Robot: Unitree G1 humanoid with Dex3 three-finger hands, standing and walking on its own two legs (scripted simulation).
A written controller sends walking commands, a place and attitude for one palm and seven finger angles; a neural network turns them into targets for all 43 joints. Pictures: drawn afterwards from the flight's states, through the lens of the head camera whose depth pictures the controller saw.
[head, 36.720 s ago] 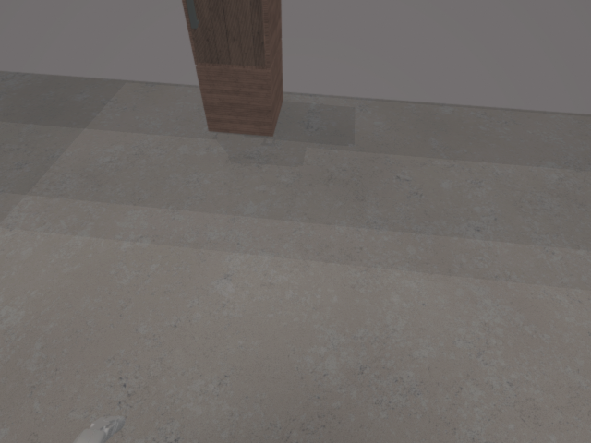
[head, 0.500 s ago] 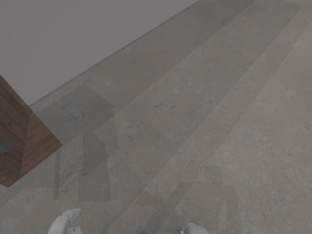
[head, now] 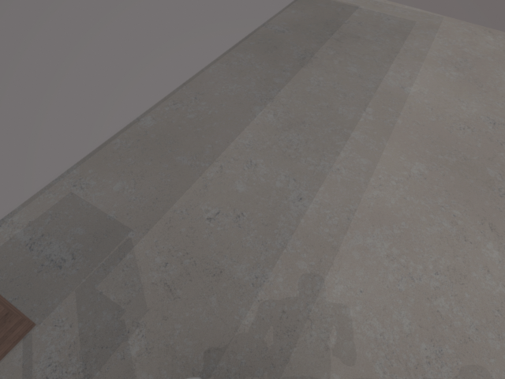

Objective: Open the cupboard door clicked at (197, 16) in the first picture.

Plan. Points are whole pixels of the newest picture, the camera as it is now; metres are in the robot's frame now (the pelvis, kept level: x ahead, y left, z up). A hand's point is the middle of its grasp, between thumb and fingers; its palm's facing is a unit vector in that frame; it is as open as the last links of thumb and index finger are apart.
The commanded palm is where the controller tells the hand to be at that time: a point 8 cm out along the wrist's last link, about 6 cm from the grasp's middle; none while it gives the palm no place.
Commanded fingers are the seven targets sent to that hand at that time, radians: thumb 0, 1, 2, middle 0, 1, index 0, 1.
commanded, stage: walk to a spot facing it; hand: left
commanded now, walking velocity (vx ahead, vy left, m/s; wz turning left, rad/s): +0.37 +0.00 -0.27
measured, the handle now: out of the picture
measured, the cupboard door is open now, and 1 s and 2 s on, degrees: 55 55 55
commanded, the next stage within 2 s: turn to face it in 1.12 s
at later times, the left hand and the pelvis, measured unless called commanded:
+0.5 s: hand (214, 272) +0.34 +0.09 -0.15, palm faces -0.05 -0.97 -0.22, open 7.1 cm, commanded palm none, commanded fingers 0.00 0.90 0.90 -0.20 -0.30 -0.20 -0.30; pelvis +0.23 -0.09 +0.01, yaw -5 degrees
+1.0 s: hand (218, 219) +0.48 +0.10 -0.17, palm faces +0.00 -0.99 -0.15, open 7.4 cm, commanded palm none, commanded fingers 0.00 0.90 0.90 -0.20 -0.30 -0.20 -0.30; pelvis +0.48 -0.07 +0.01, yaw -3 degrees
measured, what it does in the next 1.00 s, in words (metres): walks ahead: right foot, then left foot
